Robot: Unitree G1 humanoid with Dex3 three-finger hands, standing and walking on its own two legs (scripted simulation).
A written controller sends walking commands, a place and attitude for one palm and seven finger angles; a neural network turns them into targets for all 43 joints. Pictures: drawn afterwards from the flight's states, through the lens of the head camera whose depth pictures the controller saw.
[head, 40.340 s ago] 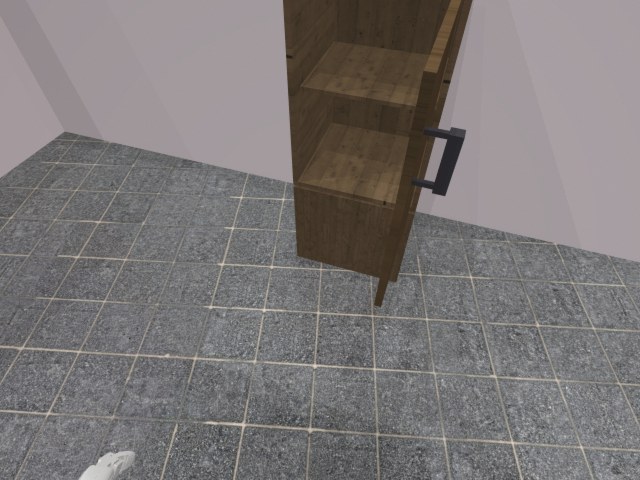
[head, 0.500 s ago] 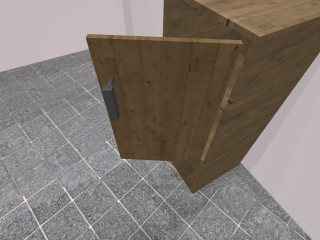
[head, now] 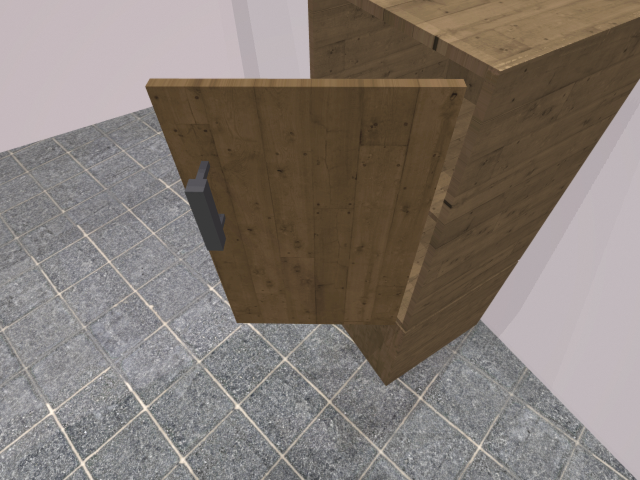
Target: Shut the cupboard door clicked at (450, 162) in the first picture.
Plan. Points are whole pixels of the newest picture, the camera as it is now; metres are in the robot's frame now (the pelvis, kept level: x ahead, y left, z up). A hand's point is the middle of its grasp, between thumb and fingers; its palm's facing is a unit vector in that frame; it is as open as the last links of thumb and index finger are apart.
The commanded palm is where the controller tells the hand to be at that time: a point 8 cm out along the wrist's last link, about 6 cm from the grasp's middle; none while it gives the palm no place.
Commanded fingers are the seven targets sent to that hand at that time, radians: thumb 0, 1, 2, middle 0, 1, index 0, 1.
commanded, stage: come to a stop and stand still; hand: left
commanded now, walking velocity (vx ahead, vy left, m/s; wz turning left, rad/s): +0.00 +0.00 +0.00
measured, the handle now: (210, 206) +0.45 +0.20 +0.07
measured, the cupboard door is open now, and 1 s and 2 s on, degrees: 57 57 57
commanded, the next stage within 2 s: look again from close up in 0.80 s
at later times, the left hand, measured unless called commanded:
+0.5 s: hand out of the picture -0.03 +0.24 -0.17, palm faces -0.01 -0.97 -0.22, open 7.4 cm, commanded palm none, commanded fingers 0.00 0.90 0.90 -0.20 -0.30 -0.20 -0.30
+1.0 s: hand out of the picture -0.03 +0.23 -0.17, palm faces +0.00 -0.97 -0.23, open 7.4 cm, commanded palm none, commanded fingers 0.00 0.90 0.90 -0.20 -0.30 -0.20 -0.30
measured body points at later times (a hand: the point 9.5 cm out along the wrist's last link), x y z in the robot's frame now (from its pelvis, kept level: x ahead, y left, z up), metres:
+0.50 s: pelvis -0.05 +0.04 +0.00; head -0.03 +0.05 +0.45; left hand -0.03 +0.29 -0.15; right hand -0.05 -0.20 -0.14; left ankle +0.00 +0.11 -0.73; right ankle -0.06 -0.10 -0.73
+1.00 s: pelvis -0.03 +0.03 +0.01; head -0.02 +0.04 +0.46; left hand -0.03 +0.28 -0.15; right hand +0.04 -0.22 -0.13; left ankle +0.00 +0.11 -0.73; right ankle -0.06 -0.10 -0.73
